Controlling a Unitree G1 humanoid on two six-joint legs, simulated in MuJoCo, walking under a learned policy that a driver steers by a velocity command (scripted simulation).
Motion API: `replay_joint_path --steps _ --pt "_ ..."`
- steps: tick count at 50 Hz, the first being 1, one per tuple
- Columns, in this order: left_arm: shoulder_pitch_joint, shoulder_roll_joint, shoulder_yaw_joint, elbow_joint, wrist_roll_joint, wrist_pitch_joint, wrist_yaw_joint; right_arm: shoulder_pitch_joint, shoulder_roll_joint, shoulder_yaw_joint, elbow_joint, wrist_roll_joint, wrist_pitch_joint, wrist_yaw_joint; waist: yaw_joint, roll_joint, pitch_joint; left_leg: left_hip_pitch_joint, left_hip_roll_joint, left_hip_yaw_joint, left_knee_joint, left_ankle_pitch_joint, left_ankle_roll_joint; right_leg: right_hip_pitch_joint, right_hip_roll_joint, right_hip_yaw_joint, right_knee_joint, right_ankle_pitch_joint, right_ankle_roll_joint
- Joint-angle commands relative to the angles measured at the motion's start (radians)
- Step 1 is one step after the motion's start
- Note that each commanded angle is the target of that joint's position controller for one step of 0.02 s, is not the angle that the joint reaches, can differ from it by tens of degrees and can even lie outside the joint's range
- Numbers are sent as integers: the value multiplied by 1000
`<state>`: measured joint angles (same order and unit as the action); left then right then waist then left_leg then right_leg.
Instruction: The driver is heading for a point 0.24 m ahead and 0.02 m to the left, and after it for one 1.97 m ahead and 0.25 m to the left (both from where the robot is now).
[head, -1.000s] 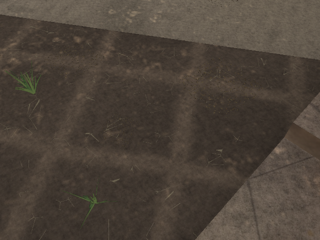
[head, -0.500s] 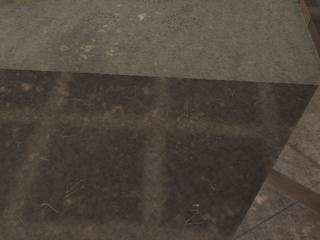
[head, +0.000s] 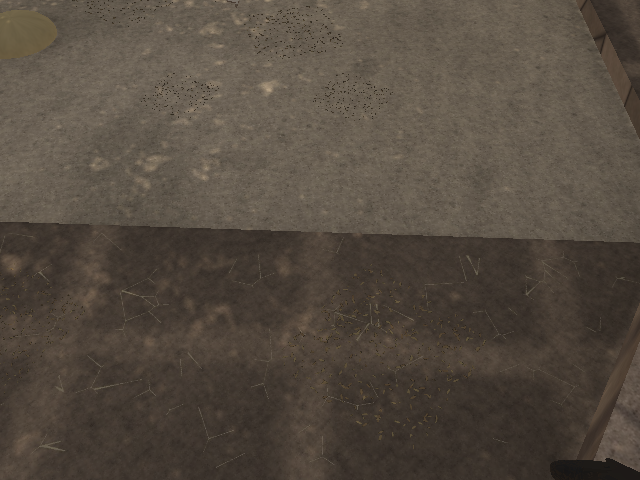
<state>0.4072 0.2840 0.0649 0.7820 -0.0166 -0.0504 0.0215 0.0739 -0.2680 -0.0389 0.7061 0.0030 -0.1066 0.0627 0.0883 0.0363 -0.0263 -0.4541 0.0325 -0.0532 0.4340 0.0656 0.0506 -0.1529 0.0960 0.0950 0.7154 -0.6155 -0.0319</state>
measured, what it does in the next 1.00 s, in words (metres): goes down: left foot 0.06 m lower, then right foot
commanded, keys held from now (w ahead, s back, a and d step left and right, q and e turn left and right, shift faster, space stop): w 1.00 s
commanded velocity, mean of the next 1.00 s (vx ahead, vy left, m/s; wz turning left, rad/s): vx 0.50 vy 0.00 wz -0.02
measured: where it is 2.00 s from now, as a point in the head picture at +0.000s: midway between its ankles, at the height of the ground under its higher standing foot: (335, 233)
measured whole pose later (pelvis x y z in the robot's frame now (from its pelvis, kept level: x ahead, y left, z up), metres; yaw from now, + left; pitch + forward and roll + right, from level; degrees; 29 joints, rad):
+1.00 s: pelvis +0.56 +0.04 -0.02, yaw +1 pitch +2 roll -2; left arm 0.43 0.23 0.03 0.89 0.06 -0.11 -0.07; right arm 0.08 -0.25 0.02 0.73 -0.06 -0.07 0.05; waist 0.09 0.02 0.00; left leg -0.52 0.04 0.01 0.52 0.02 0.07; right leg 0.03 0.01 -0.02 0.33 -0.39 -0.01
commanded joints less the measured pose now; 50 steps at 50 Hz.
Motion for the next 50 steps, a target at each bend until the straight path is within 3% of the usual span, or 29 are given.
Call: replay_joint_path --steps 1,2,3,4,5,6,8,9,14,17,20,23,24,25,26,27,28,29,30,31,32,34,35,36,38,41,44,48,50 --pt "1 83 14 -44 1 -8 -13 216 -143 -55 10 -18 -24 -10 -143 -37 -112 391 52 -5 39 61 72 -167 -150 130 270 609 -106" --pt "112 -10 -13 -35 15 -28 -21 349 -204 -65 30 -22 -21 -16 -136 188 -265 737 266 -249 179 321 174 -458 -45 40 665 10 -45" --pt "186 48 -18 -48 -20 -56 -20 455 -258 -85 65 19 -9 -13 -160 308 -360 909 415 -620 73 107 325 -703 -1 51 867 -65 3" --pt "72 101 -6 -71 -44 -66 -10 437 -225 -83 72 29 6 -24 -195 179 -279 879 402 -669 -34 -179 317 -848 -66 45 889 32 14" --pt "-84 136 1 -101 -32 -64 -2 360 -162 -61 50 14 12 -35 -204 43 -150 742 352 -560 -76 -194 264 -865 -115 1 859 132 12" --pt "-152 113 0 -113 -6 -59 4 285 -121 -40 35 -6 12 -40 -174 -40 -81 584 315 -470 -93 -88 240 -818 -148 -4 809 228 15" --pt "-133 79 1 -119 14 -43 -1 210 -85 -24 35 -13 1 -37 -88 25 -6 365 230 -341 -141 46 210 -684 -205 13 612 312 22" --pt "-122 73 5 -115 9 -37 -6 205 -75 -22 40 -10 -4 -35 -71 52 16 316 185 -269 -174 62 186 -639 -214 0 507 343 26" --pt "-263 -11 -20 -146 17 -38 -18 263 -125 -39 78 5 8 -62 -109 40 25 262 117 -79 -242 245 144 -496 -176 -81 52 607 44" --pt "-366 -9 -20 -165 7 -43 -36 331 -137 -41 108 21 14 -68 -154 35 38 338 128 -70 -255 160 131 -461 -145 -97 -112 724 32" --pt "-461 2 -15 -199 2 -50 -55 382 -132 -41 137 19 30 -67 -174 25 68 461 175 -94 -220 143 130 -504 -134 -88 -185 685 0" --pt "-450 34 -2 -207 5 -57 -68 372 -156 -52 143 14 46 -72 -136 43 42 542 197 -93 -128 324 110 -430 -105 -104 -224 563 -42" --pt "-387 57 10 -191 8 -57 -66 358 -166 -54 140 13 50 -74 -96 58 -4 540 183 -77 -52 477 99 -316 -76 -131 -239 545 -61" --pt "-250 98 31 -152 11 -56 -60 336 -161 -50 129 9 52 -74 -24 50 -92 487 142 -44 95 552 77 -105 -73 -135 -252 591 -95" --pt "-58 161 49 -113 25 -54 -48 308 -142 -39 99 -6 48 -75 50 -6 -230 283 93 -15 355 343 47 220 -218 17 -189 686 -162" --pt "25 232 66 -90 27 -51 -47 447 -29 -1 91 -4 30 -67 14 -251 -378 -121 -75 21 761 -312 -23 594 -466 464 -239 542 -336" --pt "47 151 47 -80 8 -42 -45 418 -97 -15 108 3 11 -57 36 -234 -397 -247 -68 -88 869 -634 -18 596 -482 623 -342 410 -333" --pt "-45 123 33 -88 1 -37 -39 317 -150 -33 70 28 3 -51 21 -185 -206 -326 -13 -67 901 -566 -18 438 -448 481 -381 366 -285" --pt "-118 107 26 -96 6 -34 -38 251 -143 -31 53 29 0 -53 -10 -101 -103 -306 34 -39 848 -476 -19 270 -406 371 -418 408 -255" --pt "-166 84 19 -96 15 -35 -43 221 -131 -35 46 14 3 -57 -43 -62 -31 -269 60 -25 785 -429 -27 131 -371 301 -459 474 -240" --pt "-194 63 11 -98 24 -40 -46 238 -119 -39 50 7 13 -61 -81 -79 -6 -209 85 -29 745 -397 -32 40 -340 244 -495 523 -229" --pt "-209 64 15 -82 17 -52 -51 279 -75 -32 62 6 34 -67 -115 -109 2 -146 101 -19 686 -370 -49 -53 -318 177 -548 558 -236" --pt "-165 -12 -9 -73 86 -87 -48 293 32 27 82 -155 24 -22 -103 -136 16 -174 87 -7 665 -343 -47 -78 -303 136 -579 447 -245" --pt "-143 10 -1 -62 90 -96 -52 261 20 18 77 -146 26 -10 -93 -105 42 -212 84 2 600 -286 -49 -81 -294 121 -588 425 -240" --pt "-154 65 10 -68 92 -96 -67 166 -28 14 51 -101 25 0 -75 -90 37 -208 80 32 466 -137 -54 -111 -273 59 -582 446 -231" --pt "-88 88 10 -31 85 -86 -93 60 -26 32 12 -90 35 3 -46 -93 55 -143 62 43 286 -29 -57 -126 -285 29 -561 489 -243" --pt "-33 99 8 9 86 -83 -108 3 -57 34 -17 -83 37 -6 -33 -100 75 -158 48 28 190 -11 -35 -18 -329 50 -526 507 -245" --pt "-5 115 4 54 81 -70 -94 -77 -83 30 -55 -63 26 -20 -25 -96 97 -126 23 44 86 -53 14 139 -366 62 -483 541 -197" --pt "-5 133 5 71 74 -66 -82 -48 -126 9 -58 -46 8 -22 -69 -90 57 67 -25 104 55 -51 66 122 -324 22 -394 730 -150"
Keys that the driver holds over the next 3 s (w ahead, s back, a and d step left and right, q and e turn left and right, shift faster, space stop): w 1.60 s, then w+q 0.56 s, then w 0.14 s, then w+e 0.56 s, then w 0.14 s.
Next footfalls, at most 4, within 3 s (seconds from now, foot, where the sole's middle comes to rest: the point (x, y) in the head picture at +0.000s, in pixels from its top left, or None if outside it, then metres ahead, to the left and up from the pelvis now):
0.02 left None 0.14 0.12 -0.79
0.52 right None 0.46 -0.09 -0.79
1.02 left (289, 370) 0.74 0.17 -0.79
1.56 right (386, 266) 1.06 -0.05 -0.79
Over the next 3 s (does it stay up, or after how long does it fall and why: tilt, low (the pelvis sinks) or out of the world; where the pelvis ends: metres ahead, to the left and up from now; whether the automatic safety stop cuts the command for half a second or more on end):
stays up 1.71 0.19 -0.09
